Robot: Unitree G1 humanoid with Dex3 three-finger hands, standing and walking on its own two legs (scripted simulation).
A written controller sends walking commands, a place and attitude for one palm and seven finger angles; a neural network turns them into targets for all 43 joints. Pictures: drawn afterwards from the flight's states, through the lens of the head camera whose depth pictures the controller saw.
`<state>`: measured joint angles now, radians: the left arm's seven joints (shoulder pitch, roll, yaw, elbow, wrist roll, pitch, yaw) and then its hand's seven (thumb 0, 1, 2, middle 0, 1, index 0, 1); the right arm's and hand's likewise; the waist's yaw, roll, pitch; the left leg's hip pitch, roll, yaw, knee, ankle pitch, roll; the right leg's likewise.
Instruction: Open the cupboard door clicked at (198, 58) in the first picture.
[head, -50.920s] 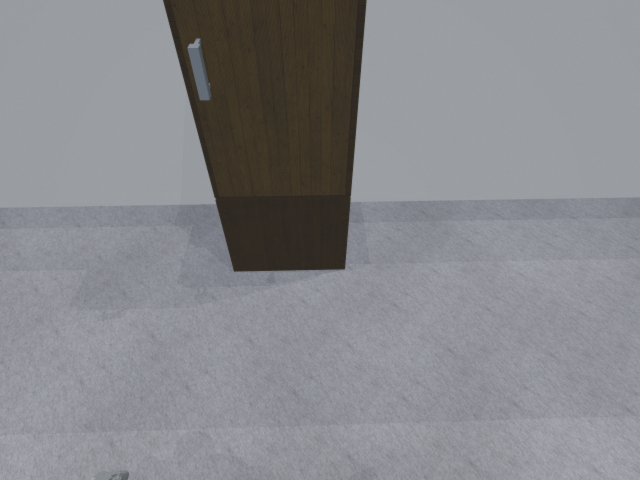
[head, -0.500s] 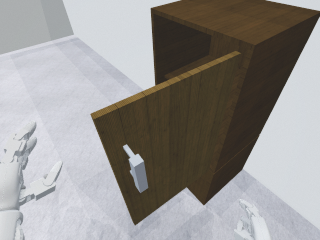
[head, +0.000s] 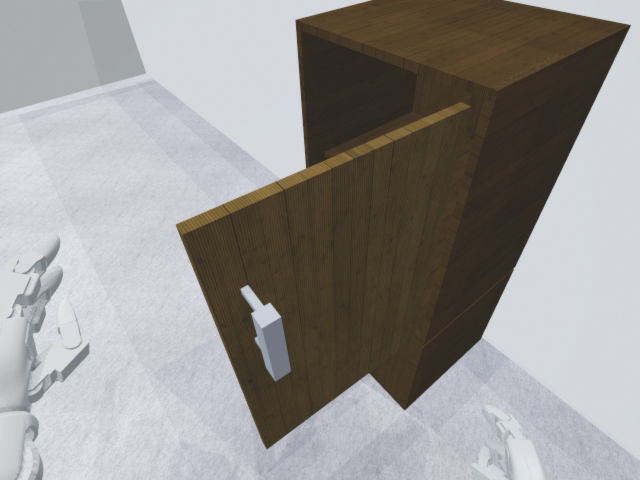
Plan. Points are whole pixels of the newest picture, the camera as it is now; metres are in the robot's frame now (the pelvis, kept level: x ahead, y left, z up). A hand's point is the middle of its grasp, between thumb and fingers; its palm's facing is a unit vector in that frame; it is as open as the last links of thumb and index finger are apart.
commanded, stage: step back with the hand held close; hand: left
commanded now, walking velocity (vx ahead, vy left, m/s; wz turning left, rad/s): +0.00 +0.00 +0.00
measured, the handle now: (264, 332) +0.27 +0.11 +0.07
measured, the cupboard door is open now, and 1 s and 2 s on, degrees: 87 87 87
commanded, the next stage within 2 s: stop stepping back and stand still in 1.30 s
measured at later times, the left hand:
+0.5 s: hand (40, 382) +0.15 +0.28 +0.15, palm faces +0.36 -0.78 -0.51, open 7.4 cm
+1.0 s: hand out of the picture +0.07 +0.30 +0.16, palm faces +0.47 -0.73 -0.50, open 7.4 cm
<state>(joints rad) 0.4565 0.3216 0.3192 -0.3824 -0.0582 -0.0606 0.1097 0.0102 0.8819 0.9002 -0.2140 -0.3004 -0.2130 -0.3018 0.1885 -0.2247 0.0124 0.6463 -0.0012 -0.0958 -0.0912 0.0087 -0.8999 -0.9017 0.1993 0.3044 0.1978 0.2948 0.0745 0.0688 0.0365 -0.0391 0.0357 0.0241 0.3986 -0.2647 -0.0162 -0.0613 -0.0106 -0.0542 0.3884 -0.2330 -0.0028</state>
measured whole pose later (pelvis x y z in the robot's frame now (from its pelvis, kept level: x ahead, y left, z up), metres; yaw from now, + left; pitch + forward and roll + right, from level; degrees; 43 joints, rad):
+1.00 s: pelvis -0.12 +0.02 -0.02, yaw +1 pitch +2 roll -1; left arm 0.55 0.43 0.48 -0.54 -0.02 -0.23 0.16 0.01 0.89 0.90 -0.21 -0.30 -0.21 -0.30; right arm 0.24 -0.17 0.01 0.60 -0.01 -0.11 -0.07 0.01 -0.90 -0.90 0.20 0.30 0.20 0.30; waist 0.00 -0.01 0.01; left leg -0.47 0.01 0.00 0.56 -0.12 0.02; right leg -0.24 0.04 0.01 0.57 -0.34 -0.01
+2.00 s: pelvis -0.33 +0.01 -0.01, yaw +0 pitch -1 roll +0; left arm 0.57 0.44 0.42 -0.49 -0.02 -0.21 0.14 0.01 0.89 0.90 -0.21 -0.30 -0.21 -0.30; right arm 0.26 -0.18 0.01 0.63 -0.01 -0.14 -0.07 0.01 -0.90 -0.90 0.20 0.30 0.20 0.29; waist -0.03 0.00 0.00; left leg -0.35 0.03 0.04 0.65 -0.33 0.01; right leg -0.24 0.02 -0.08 0.56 -0.31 -0.05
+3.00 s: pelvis -0.32 +0.04 +0.00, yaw +4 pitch -2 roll +0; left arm 0.27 0.14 0.00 1.16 0.01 0.00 0.03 0.00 0.91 0.90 -0.20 -0.30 -0.20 -0.30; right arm 0.27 -0.14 0.00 1.15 -0.02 0.02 -0.03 0.00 -0.91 -0.90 0.20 0.30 0.20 0.29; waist -0.01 0.03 0.05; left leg -0.22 -0.01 0.02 0.41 -0.16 0.01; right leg -0.15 0.00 -0.02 0.43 -0.24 -0.01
